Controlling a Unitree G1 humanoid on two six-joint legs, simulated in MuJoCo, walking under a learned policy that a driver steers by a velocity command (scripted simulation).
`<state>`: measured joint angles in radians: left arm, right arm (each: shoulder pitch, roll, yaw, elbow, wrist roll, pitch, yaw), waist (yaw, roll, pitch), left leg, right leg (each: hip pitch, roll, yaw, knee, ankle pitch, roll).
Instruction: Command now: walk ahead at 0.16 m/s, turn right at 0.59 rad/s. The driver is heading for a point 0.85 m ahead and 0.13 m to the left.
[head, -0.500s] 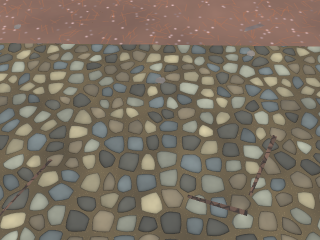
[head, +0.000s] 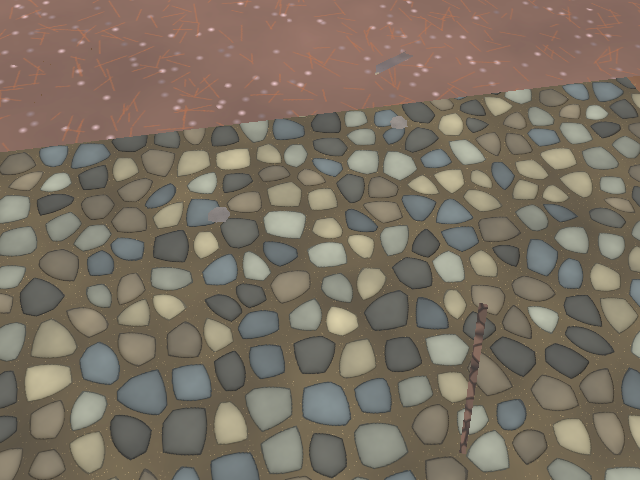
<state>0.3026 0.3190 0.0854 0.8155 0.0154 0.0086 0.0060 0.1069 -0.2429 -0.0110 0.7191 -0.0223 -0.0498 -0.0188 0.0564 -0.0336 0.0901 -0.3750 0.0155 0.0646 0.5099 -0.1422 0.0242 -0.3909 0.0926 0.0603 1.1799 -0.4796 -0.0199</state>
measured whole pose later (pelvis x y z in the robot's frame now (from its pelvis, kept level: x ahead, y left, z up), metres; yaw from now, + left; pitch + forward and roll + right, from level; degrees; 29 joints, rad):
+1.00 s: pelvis +0.03 -0.01 +0.01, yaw -7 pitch -2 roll +0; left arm 0.25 0.22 0.02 1.08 0.01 0.01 0.03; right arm 0.27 -0.19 -0.01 1.05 -0.01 0.00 -0.03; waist 0.01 0.00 0.03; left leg -0.13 -0.01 0.01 0.38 -0.23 0.01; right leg -0.19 0.04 0.01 0.37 -0.15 -0.03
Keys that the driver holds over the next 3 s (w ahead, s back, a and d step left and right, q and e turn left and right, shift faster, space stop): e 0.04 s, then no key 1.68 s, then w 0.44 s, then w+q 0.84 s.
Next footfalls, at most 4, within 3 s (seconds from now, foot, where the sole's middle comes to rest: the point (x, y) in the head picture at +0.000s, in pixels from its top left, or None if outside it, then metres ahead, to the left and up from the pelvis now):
0.30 right None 0.09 -0.12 -0.77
0.60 left None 0.07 0.10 -0.77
2.46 left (342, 460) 0.47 -0.02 -0.77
3.00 right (383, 306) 0.84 -0.10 -0.77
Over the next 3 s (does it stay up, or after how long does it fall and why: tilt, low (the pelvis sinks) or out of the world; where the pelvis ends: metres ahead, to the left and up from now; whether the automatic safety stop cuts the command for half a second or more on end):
stays up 0.63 -0.05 -0.01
